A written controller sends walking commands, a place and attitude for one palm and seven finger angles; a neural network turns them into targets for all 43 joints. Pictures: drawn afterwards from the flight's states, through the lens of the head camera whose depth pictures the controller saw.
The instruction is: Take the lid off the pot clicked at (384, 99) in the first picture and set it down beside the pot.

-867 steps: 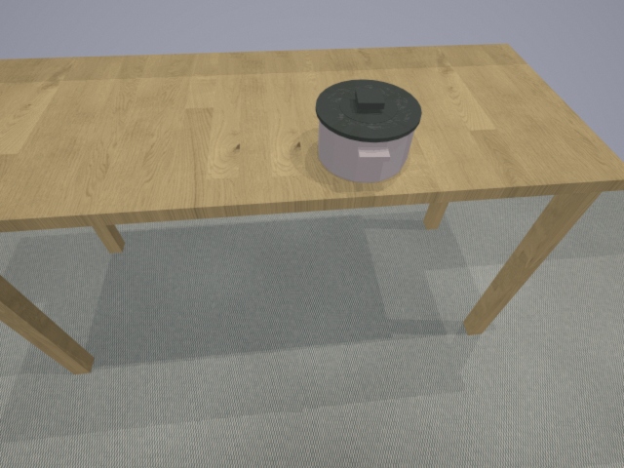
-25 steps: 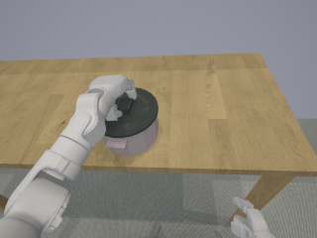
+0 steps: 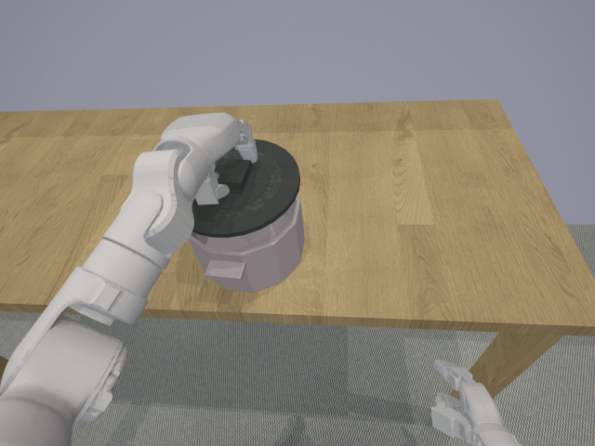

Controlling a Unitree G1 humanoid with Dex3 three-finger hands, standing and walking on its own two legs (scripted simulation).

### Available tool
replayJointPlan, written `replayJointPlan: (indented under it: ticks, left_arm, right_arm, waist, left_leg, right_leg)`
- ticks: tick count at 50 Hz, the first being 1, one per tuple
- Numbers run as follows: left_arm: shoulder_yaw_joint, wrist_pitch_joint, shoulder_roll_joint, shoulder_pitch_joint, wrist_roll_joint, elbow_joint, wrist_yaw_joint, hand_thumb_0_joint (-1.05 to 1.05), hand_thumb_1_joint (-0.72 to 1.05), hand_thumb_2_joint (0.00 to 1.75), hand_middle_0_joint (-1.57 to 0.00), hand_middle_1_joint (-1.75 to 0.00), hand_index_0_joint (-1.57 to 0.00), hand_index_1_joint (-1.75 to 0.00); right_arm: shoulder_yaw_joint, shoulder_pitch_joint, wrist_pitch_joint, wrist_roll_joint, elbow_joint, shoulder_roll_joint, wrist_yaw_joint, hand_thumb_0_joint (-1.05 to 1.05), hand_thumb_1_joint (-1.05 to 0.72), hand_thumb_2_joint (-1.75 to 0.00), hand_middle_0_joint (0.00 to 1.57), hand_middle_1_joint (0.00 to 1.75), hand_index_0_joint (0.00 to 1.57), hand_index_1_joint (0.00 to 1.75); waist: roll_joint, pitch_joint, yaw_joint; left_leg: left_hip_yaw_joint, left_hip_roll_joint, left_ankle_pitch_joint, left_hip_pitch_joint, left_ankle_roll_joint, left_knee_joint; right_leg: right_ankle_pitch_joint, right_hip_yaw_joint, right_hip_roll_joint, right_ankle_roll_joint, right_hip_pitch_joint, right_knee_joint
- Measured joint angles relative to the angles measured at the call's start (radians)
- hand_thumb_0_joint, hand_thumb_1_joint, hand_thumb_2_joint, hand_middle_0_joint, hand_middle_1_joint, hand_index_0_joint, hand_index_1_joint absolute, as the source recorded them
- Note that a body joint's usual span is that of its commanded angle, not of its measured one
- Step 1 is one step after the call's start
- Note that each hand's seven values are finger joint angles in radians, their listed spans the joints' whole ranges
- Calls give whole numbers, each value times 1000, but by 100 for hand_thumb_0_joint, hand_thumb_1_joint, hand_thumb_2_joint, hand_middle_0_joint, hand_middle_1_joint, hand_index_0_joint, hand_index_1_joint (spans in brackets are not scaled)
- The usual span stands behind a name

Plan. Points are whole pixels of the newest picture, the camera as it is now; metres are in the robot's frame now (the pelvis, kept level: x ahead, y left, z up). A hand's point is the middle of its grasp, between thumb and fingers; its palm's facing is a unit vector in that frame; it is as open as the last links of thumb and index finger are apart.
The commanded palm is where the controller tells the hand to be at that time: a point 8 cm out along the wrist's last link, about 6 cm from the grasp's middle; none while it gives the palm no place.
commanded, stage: lift the lid straight up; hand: left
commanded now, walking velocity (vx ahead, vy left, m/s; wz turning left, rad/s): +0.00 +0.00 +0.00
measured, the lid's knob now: (231, 173) +0.44 +0.12 +0.15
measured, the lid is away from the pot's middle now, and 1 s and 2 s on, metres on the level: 0.01 0.02 0.08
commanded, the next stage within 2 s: move the lid sideways beside the pot in 1.30 s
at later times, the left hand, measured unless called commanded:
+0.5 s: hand (210, 148) +0.41 +0.12 +0.21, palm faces -0.14 -0.06 -0.99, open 8.5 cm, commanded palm +0.38 +0.13 +0.29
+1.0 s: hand (203, 114) +0.42 +0.12 +0.26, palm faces -0.07 -0.07 -1.00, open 8.5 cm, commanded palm +0.38 +0.13 +0.33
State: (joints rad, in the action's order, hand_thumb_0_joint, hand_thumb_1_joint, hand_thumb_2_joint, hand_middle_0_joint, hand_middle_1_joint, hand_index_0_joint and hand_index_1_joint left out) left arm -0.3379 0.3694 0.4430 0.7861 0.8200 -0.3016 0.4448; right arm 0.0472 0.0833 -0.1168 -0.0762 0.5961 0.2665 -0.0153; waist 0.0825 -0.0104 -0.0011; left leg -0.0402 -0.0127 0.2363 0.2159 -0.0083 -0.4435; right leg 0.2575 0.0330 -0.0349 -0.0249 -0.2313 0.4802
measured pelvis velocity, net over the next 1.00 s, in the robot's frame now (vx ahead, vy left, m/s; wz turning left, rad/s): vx -0.01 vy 0.00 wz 0.00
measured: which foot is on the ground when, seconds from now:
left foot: down 0.00-1.00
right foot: down 0.00-1.00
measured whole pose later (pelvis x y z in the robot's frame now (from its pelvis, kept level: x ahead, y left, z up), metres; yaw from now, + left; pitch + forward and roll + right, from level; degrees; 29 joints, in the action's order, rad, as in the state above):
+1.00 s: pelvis -0.01 +0.00 +0.00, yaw +0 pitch +0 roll +1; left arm -0.31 0.39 0.49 0.98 0.82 -0.31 0.51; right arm 0.06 0.08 -0.11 -0.08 0.59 0.28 -0.01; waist 0.09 0.00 0.01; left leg -0.04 -0.01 0.21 0.22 -0.01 -0.42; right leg 0.24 0.03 -0.04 -0.02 -0.24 0.47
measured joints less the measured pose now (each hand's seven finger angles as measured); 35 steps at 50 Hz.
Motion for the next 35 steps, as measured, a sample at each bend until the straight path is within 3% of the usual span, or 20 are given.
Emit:
replayJointPlan:
  ticks: [9,35]
  left_arm:
    - [-25,14,7,42,-1,15,13,1,10,108,-101,-91,-64,-68]
    - [-1,13,32,142,-7,6,47,1,10,108,-101,-91,-64,-68]
  right_arm:
    - [-2,-8,3,-1,3,0,-3,1,-91,-90,20,30,20,30]
    - [6,-1,7,-2,2,6,2,1,-91,-90,20,30,20,30]
  waist:
    - [1,0,9]
    - [4,3,6]
  left_leg:
    - [-7,-4,-4,4,1,-2]
    - [-3,-2,-18,2,-1,13]
  right_leg:
    - [-2,-7,-4,-1,1,-2]
    - [-13,-3,-3,1,-4,-6]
